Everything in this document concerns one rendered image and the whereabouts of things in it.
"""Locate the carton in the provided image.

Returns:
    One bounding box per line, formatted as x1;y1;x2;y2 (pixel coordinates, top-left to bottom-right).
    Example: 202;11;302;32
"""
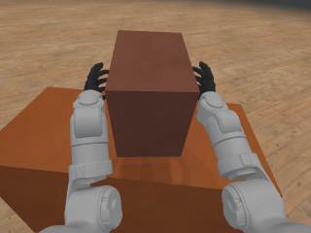
105;30;200;157

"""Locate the robot left upper arm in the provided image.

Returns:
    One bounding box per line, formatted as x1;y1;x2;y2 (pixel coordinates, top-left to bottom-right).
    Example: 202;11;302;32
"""
39;185;122;233

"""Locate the left robot hand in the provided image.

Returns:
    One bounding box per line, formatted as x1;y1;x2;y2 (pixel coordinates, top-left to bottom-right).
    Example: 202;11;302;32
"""
84;62;110;100

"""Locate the pedestal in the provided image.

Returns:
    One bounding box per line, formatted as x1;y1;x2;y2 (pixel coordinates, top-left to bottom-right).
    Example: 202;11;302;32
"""
0;86;283;233

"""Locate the right robot hand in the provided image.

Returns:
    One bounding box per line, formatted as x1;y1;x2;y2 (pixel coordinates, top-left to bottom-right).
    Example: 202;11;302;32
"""
192;61;216;101

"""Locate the robot left forearm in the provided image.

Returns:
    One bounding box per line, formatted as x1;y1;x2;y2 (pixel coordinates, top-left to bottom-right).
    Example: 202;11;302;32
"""
64;89;113;221

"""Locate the robot right forearm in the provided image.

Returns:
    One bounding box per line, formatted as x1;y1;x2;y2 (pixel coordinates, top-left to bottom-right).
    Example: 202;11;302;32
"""
196;91;285;213

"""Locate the robot right upper arm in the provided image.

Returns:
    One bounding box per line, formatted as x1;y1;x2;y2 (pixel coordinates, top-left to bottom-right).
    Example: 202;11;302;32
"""
222;178;311;233

